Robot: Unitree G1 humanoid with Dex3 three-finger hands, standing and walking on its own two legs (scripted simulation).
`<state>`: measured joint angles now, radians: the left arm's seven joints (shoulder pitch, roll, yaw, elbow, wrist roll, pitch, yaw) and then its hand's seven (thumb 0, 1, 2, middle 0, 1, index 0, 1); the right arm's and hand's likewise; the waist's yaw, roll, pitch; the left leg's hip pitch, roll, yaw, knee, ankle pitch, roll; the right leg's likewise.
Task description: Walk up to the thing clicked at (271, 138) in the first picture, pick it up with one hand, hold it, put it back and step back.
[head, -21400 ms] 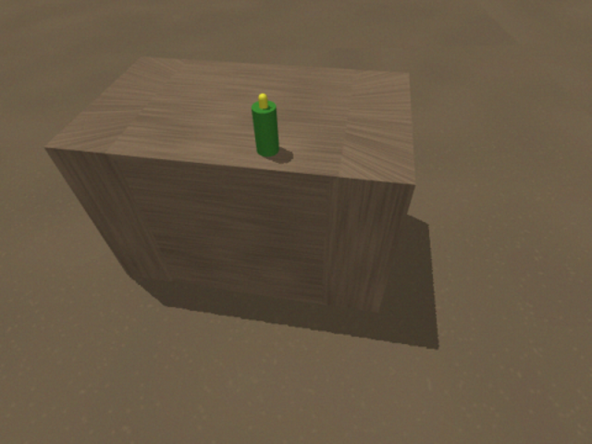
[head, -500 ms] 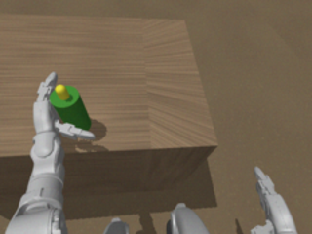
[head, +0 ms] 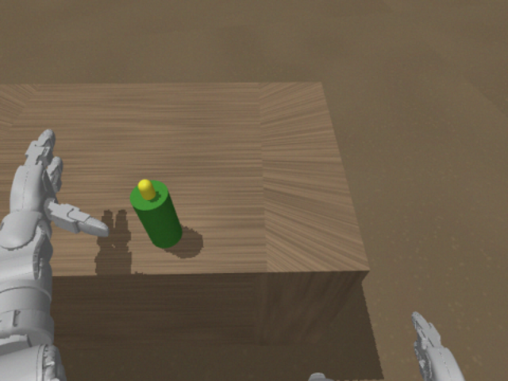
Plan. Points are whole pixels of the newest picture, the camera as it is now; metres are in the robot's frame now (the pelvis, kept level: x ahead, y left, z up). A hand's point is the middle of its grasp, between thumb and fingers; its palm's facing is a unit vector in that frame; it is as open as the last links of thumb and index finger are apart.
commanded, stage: sink last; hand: left
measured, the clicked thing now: (156, 211) +0.41 +0.18 +0.00
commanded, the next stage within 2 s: home in 1.04 s
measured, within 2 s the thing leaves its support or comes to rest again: neither
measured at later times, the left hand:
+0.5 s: hand (57, 297) +0.24 +0.26 +0.07, palm faces +0.33 -0.87 -0.36, open 17.4 cm
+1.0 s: hand (73, 374) +0.16 +0.21 +0.08, palm faces +0.28 -0.89 -0.37, open 17.2 cm
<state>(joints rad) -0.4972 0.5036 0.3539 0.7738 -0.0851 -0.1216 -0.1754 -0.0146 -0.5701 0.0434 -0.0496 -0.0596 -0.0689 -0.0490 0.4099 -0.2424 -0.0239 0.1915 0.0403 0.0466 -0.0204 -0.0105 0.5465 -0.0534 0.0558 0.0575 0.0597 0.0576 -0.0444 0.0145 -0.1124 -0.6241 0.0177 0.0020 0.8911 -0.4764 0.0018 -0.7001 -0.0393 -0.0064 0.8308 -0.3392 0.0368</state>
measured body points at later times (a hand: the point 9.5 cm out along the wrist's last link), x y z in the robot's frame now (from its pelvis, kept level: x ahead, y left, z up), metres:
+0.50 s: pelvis +0.01 -0.01 +0.02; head +0.03 -0.02 +0.47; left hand +0.22 +0.31 +0.09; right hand +0.18 -0.26 -0.04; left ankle -0.02 +0.11 -0.69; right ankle +0.04 -0.15 -0.69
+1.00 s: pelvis -0.01 -0.03 +0.01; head +0.00 -0.04 +0.46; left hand +0.14 +0.26 +0.10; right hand +0.16 -0.28 -0.03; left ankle -0.02 +0.11 -0.69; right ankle +0.04 -0.15 -0.69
